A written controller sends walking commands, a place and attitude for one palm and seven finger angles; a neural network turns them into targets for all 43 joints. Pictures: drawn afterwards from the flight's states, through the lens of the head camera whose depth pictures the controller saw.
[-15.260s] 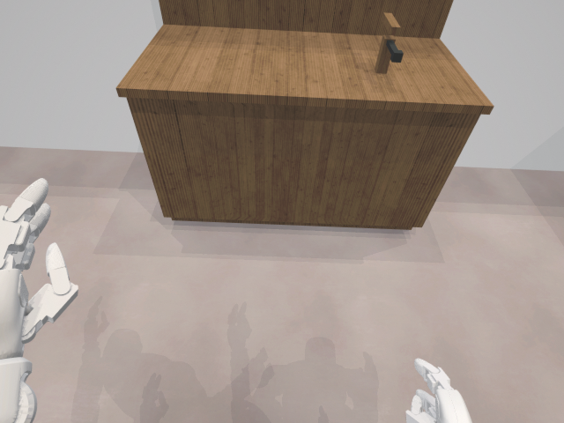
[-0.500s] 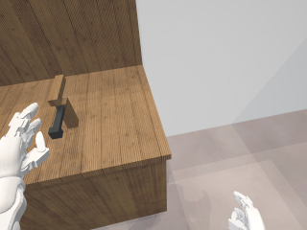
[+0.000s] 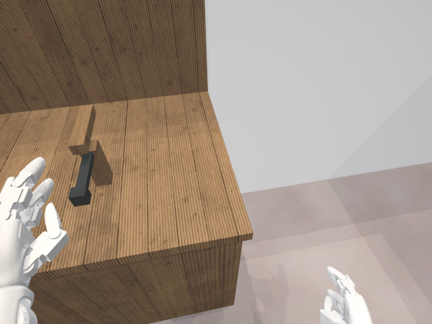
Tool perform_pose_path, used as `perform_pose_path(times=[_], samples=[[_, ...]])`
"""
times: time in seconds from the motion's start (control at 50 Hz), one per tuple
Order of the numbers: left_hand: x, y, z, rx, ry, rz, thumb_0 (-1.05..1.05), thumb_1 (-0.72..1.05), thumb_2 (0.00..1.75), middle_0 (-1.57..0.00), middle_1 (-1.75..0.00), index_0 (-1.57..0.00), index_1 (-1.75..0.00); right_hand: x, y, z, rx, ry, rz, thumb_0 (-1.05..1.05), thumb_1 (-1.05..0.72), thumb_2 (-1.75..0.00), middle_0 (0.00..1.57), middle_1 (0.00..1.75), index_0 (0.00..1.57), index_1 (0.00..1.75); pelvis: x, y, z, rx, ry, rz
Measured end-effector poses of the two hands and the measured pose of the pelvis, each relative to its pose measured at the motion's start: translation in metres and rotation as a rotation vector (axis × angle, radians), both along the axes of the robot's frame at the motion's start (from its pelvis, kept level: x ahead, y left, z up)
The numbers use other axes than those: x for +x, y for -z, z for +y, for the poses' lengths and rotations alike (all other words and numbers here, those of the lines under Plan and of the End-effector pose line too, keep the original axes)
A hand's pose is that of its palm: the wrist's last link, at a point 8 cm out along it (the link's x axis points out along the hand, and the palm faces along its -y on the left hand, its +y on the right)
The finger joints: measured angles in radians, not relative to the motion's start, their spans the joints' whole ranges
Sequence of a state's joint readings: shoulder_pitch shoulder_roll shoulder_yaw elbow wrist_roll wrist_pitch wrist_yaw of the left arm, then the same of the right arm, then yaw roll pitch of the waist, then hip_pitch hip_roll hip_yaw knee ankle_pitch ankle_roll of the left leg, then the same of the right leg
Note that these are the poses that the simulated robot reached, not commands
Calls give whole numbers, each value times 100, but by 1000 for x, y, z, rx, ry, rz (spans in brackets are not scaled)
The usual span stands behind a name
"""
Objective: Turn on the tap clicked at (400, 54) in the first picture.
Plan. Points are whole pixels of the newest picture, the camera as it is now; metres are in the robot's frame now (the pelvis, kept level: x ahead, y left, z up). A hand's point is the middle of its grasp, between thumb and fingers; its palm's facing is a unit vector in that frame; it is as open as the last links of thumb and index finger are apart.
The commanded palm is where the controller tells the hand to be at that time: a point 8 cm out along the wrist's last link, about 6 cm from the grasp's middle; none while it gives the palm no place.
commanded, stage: turn the palm inward beside the body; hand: left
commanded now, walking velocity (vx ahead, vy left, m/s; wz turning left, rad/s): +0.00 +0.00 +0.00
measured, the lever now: (80, 196) +0.30 +0.30 +0.08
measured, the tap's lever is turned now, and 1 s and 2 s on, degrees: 0 0 0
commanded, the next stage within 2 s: reach beside the lever's end, fingers flat in 1.04 s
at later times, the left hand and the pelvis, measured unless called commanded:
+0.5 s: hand (57, 273) +0.15 +0.23 +0.14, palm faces +0.46 -0.87 -0.15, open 7.4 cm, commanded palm +0.09 +0.27 +0.15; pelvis -0.03 +0.00 +0.00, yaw +1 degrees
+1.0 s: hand (77, 265) +0.16 +0.21 +0.14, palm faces +0.49 -0.86 -0.14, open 7.4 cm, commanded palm +0.11 +0.25 +0.15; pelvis -0.02 -0.02 +0.00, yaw +1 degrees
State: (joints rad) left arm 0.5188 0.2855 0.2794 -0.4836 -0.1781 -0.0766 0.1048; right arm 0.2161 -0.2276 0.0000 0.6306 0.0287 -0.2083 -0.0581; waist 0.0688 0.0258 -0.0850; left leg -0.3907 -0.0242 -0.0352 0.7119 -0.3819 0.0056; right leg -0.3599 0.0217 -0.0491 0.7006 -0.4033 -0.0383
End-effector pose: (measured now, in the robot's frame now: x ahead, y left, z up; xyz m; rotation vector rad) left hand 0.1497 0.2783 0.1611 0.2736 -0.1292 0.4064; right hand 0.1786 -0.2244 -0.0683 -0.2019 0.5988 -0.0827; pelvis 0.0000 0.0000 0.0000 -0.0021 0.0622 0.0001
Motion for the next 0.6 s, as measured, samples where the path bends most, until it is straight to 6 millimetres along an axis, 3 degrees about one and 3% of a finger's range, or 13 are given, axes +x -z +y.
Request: perform_pose_path(times=[0.12, 0.24, 0.6], samples=[[-10, 6, 8, -58, -51, 46, 2, 90, 90, -20, -30, -20, -30, -3, 0, 16, 26, -12, -3, 1, -90, -90, 21, 30, 20, 30, -6, -1, 6, -4, -4, -16], [-22, 18, 3, -100, -61, 89, 2, 90, 90, -20, -30, -20, -30, -12, -2, 22, 15, -32, 0, 1, -90, -90, 21, 30, 20, 30, -17, -2, 7, -4, -9, -30], [-52, 22, -16, -154, -101, 86, 2, 90, 90, -20, -30, -20, -30, -28, -3, 4, 6, -28, -28, 1, -90, -90, 21, 30, 20, 30, -34, -1, -7, -4, -21, -63]])
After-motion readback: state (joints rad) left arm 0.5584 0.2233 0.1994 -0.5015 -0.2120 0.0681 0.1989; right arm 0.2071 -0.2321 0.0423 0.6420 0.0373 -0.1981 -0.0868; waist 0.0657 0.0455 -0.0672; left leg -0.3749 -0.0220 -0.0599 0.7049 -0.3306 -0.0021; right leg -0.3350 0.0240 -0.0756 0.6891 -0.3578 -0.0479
